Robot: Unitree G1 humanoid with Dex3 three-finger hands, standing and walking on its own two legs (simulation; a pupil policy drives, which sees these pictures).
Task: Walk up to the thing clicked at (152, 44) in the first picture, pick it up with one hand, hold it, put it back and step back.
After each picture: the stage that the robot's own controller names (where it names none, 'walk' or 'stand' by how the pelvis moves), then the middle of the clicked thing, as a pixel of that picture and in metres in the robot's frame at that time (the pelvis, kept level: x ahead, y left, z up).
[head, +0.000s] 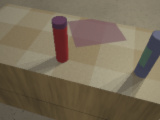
stand; (149, 56) +0.54 -0.32 -0.03
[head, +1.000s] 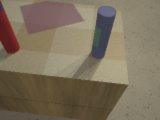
sink last; (101, 35) +0.58 -0.07 +0.01
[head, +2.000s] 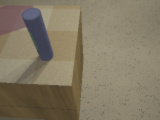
rise first; (40, 37) +0.55 +0.21 +0.01
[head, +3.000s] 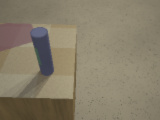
stand; (43, 53) +0.54 +0.18 -0.02
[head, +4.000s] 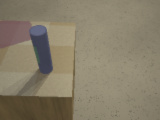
stand; (42, 52) +0.55 +0.18 -0.03
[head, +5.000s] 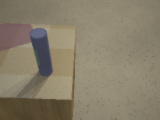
stand; (42, 54) +0.54 +0.18 -0.03
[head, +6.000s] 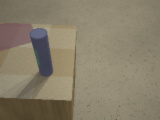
stand; (43, 54) +0.54 +0.18 -0.03
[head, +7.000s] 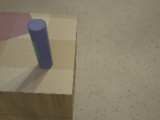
rise first; (42, 47) +0.54 +0.18 -0.02
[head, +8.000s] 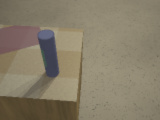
go down; (49, 55) +0.54 +0.17 -0.02
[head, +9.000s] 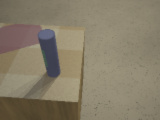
go down; (50, 55) +0.53 +0.17 -0.02
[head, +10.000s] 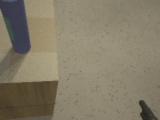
go down; (17, 25) +0.55 +0.17 +0.04
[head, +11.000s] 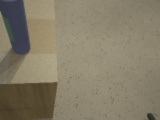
go down; (16, 26) +0.55 +0.17 +0.05
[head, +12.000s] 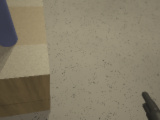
close in; out of the picture +0.55 +0.19 +0.07
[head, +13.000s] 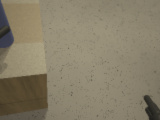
close; out of the picture +0.54 +0.18 +0.08
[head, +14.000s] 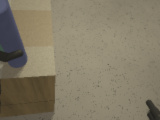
lift; (8, 38) +0.47 +0.17 +0.07
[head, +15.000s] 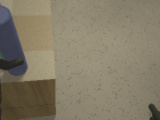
lift; (9, 47) +0.45 +0.17 +0.06
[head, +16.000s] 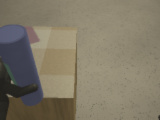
lift; (23, 71) +0.30 +0.16 +0.17
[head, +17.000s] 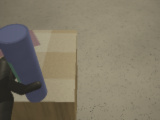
hold; (27, 69) +0.31 +0.16 +0.17
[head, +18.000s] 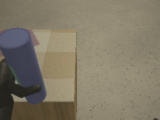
hold; (27, 72) +0.31 +0.15 +0.16
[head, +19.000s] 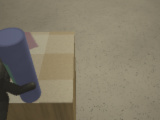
crouch; (22, 71) +0.32 +0.17 +0.16
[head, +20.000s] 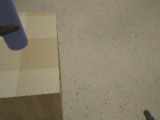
crouch; (3, 13) +0.49 +0.18 +0.20
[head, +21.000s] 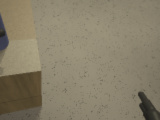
lower; out of the picture +0.53 +0.17 +0.08
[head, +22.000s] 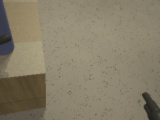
lower; out of the picture +0.51 +0.17 +0.08
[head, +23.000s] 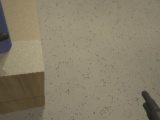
lower; out of the picture +0.52 +0.17 +0.08
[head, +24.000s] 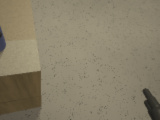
lower; out of the picture +0.53 +0.18 +0.08
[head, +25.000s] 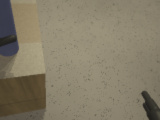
loosen; (0, 22) +0.52 +0.15 +0.08
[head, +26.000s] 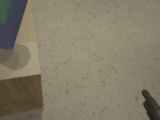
withdraw; (12, 8) +0.57 +0.11 +0.07
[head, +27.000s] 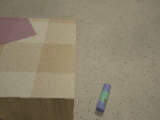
sink last; (103, 97) +0.69 -0.23 -0.70
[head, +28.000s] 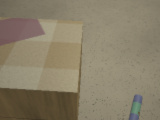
stand; (135, 108) +0.62 -0.45 -0.69
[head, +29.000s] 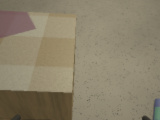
stand; (158, 114) +0.52 -0.65 -0.67
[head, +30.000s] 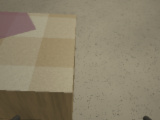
stand; out of the picture +0.43 -0.85 -0.67
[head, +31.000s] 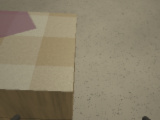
stand; out of the picture +0.35 -1.04 -0.67
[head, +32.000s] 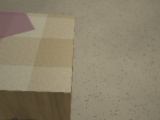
stand; out of the picture +0.26 -1.23 -0.68
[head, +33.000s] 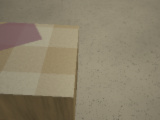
stand; out of the picture +0.17 -1.41 -0.74
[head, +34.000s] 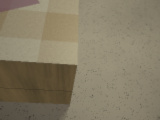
walk; out of the picture +0.16 -1.63 -0.72
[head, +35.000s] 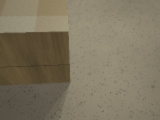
walk; out of the picture +0.52 -1.75 -0.71
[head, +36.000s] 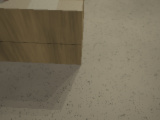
stand; out of the picture +0.55 -1.94 -0.72
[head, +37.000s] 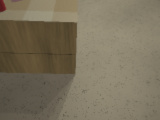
stand; out of the picture +0.51 -2.12 -0.74
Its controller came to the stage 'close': yes
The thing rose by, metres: 0.20
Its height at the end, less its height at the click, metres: -0.72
